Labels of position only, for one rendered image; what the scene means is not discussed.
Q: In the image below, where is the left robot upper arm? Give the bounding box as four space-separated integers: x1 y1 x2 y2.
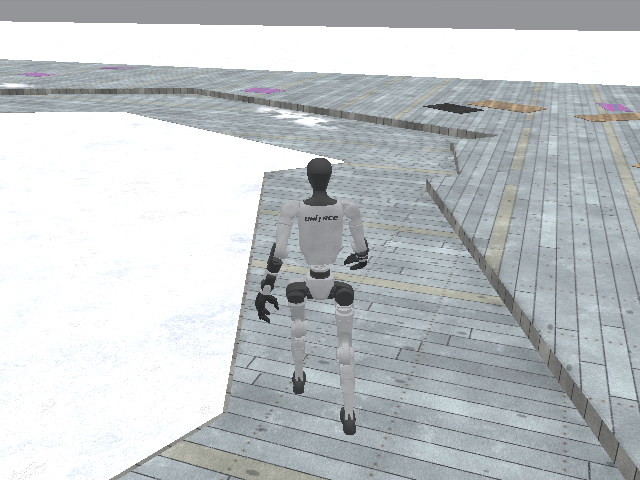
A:
273 201 300 259

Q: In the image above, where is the right robot hand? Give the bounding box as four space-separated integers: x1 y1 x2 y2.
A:
344 254 367 270

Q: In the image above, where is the left robot hand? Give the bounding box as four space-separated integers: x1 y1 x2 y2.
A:
255 292 279 323

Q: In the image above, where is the right robot upper arm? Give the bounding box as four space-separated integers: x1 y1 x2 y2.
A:
340 200 367 253

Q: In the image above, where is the robot right forearm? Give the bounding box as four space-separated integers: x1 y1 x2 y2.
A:
355 238 369 262

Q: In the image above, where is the left robot foot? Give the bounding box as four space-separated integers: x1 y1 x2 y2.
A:
292 371 306 394

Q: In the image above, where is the robot left forearm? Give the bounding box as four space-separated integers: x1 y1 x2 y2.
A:
259 243 283 295

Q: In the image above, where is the robot right shin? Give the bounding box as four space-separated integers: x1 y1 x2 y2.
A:
339 347 355 420

